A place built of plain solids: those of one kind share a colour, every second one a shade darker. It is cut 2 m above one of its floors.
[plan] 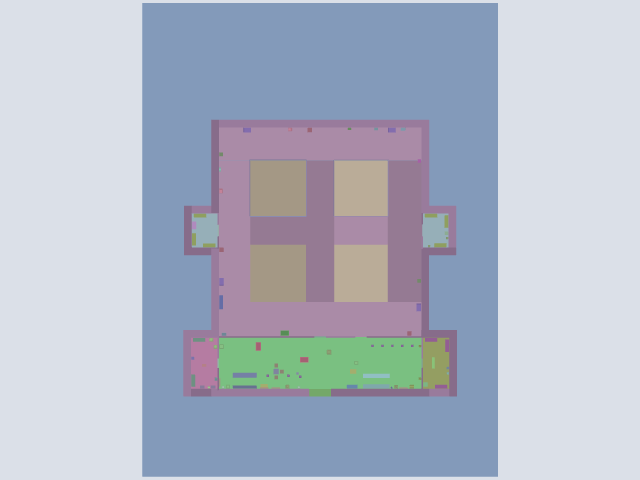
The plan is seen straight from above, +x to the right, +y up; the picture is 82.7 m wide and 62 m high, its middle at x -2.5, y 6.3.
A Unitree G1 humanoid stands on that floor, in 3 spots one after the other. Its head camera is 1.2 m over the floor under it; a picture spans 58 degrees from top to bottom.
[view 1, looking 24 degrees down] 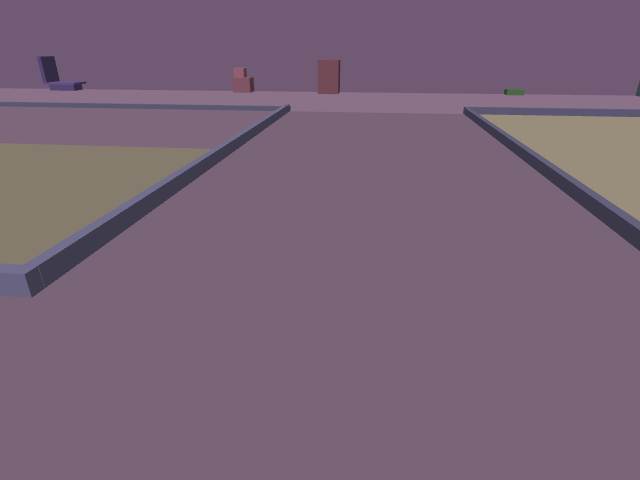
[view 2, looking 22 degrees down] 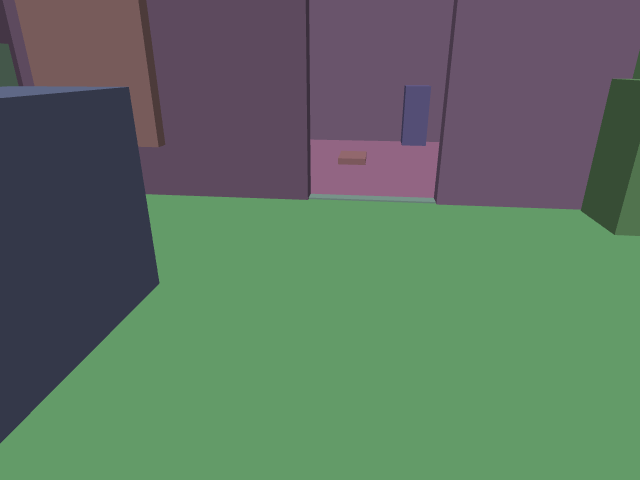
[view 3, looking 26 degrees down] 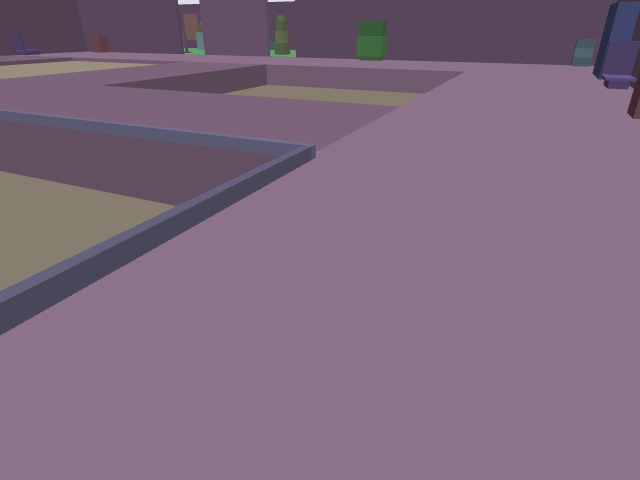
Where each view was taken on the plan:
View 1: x -2.48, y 7.54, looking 97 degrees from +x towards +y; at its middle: floor_gang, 2.95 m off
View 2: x -11.61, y -9.62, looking -173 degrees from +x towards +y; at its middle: floor_foyer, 3.20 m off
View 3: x -13.51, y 13.26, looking -65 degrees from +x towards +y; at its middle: floor_gang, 2.74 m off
